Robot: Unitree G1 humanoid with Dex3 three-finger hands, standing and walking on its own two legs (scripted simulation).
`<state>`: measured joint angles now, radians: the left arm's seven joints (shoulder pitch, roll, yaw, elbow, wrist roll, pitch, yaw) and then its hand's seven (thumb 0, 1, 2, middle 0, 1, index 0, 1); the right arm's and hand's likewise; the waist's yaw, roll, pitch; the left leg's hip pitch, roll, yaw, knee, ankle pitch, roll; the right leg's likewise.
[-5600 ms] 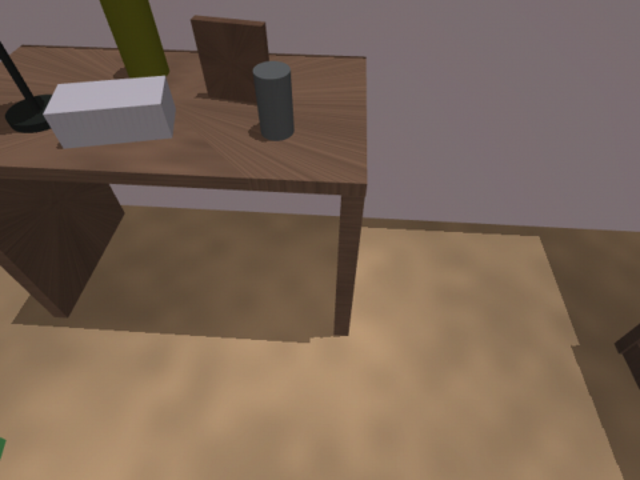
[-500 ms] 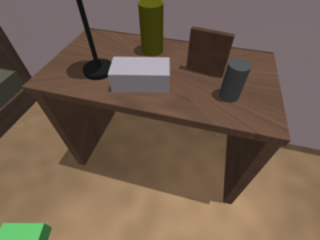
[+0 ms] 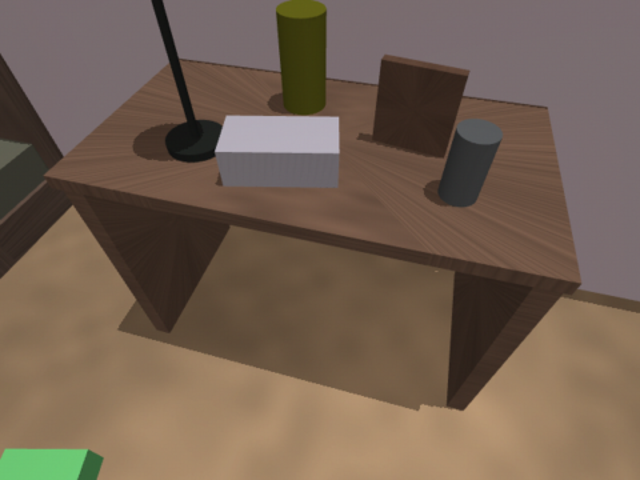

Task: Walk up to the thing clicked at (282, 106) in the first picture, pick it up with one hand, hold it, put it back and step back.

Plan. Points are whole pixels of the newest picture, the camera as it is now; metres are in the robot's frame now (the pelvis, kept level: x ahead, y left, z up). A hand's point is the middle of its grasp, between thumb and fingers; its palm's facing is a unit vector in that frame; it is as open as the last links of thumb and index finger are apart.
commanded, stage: stand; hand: right
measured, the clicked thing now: (467, 164) +0.65 -0.25 +0.01
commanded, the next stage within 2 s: walk up in 0.58 s
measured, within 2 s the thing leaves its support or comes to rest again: neither
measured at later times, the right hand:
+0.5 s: hand out of the picture +0.07 -0.25 -0.16, palm faces -0.03 +0.94 -0.34, open 7.3 cm
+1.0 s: hand out of the picture +0.11 -0.21 -0.14, palm faces +0.09 +0.92 -0.39, open 7.3 cm
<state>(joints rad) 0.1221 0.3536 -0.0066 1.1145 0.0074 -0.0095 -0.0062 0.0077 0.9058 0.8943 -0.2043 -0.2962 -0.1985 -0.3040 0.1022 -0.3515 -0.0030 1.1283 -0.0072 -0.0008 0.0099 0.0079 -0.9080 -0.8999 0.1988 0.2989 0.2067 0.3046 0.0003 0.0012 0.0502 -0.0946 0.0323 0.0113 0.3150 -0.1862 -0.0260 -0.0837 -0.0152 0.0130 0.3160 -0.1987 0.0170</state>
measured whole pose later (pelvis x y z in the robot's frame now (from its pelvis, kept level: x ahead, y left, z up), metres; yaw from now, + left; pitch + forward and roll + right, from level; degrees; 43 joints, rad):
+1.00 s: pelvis +0.08 +0.07 -0.01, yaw -6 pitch -3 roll +0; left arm 0.32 0.45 0.06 0.99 0.01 -0.02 -0.02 0.01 0.91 0.89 -0.20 -0.30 -0.20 -0.30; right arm 0.26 -0.38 -0.09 0.90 -0.04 -0.02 0.06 0.01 -0.91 -0.90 0.20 0.30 0.21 0.30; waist -0.01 -0.03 0.09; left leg -0.20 0.02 0.06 0.52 -0.27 0.03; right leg -0.39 0.00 0.06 1.01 -0.40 -0.03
